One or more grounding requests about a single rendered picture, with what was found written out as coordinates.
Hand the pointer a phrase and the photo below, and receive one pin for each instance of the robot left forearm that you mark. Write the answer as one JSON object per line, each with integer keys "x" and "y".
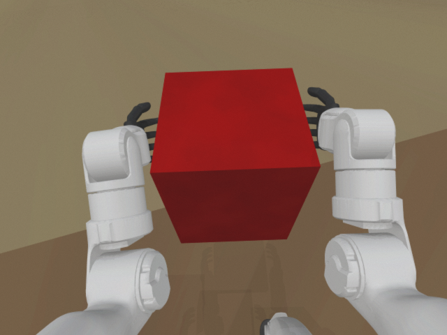
{"x": 112, "y": 161}

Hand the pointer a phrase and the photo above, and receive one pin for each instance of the robot right hand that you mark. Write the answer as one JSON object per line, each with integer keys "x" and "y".
{"x": 325, "y": 98}

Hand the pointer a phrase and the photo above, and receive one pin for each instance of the right robot shin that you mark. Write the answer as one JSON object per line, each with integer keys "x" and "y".
{"x": 276, "y": 315}

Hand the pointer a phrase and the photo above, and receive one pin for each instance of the right robot thigh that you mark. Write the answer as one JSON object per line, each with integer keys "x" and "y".
{"x": 286, "y": 326}

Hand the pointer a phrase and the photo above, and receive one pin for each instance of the robot right forearm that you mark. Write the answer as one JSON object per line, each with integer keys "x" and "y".
{"x": 363, "y": 145}

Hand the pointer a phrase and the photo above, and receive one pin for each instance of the robot left upper arm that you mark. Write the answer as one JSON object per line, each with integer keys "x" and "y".
{"x": 124, "y": 288}

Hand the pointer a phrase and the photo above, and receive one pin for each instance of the robot left hand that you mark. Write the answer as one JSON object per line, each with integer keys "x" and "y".
{"x": 134, "y": 116}

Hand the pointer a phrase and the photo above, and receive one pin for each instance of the carton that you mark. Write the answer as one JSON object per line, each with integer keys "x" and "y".
{"x": 234, "y": 158}

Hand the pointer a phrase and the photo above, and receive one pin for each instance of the robot right upper arm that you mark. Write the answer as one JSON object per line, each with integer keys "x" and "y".
{"x": 376, "y": 274}

